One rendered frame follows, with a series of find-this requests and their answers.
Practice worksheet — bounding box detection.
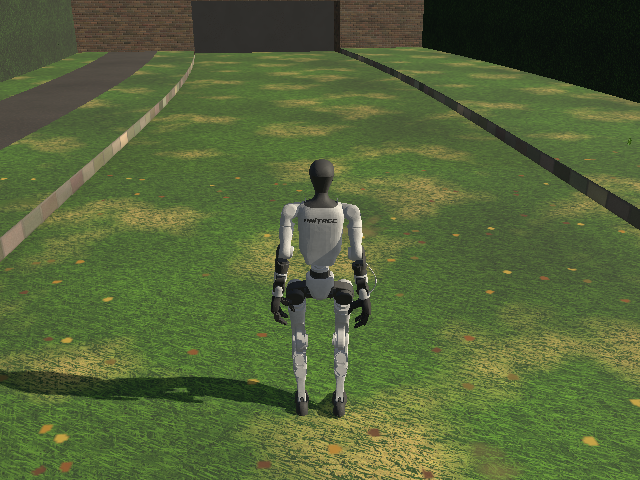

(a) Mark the left robot shin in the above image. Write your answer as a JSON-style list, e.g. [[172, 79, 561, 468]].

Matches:
[[292, 334, 307, 402]]

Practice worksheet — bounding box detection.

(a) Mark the left robot foot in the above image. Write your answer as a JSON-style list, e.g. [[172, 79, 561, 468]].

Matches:
[[295, 390, 309, 416]]

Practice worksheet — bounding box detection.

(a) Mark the right robot forearm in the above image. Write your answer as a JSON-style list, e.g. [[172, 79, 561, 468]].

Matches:
[[352, 246, 370, 300]]

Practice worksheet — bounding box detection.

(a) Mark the robot right hand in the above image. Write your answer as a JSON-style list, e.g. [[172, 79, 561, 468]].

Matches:
[[348, 298, 371, 328]]

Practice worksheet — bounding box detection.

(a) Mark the robot left hand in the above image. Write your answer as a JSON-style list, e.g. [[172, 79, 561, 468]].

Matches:
[[271, 296, 295, 325]]

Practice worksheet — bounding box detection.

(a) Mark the left robot forearm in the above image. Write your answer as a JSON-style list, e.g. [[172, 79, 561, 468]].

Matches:
[[272, 244, 290, 297]]

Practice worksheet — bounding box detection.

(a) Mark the robot right upper arm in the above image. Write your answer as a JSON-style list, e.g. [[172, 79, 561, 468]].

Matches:
[[342, 203, 363, 261]]

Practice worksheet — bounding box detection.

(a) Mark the robot left upper arm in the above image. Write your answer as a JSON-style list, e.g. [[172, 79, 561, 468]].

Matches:
[[278, 202, 300, 259]]

